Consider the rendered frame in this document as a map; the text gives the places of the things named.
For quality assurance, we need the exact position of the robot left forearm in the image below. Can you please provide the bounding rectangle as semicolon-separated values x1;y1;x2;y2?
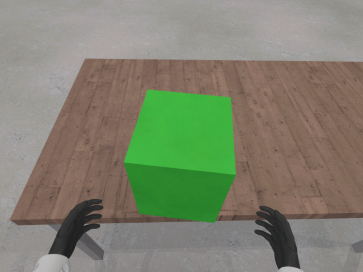
33;254;71;272

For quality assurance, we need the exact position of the carton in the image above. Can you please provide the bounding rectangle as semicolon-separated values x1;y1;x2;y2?
124;90;236;223

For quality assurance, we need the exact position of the right robot hand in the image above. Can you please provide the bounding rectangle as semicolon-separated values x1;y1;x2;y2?
254;206;300;269

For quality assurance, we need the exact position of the table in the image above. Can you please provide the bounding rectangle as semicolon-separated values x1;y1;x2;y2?
10;58;363;260

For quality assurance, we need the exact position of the left robot hand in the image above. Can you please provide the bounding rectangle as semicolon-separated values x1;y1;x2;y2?
48;199;103;259

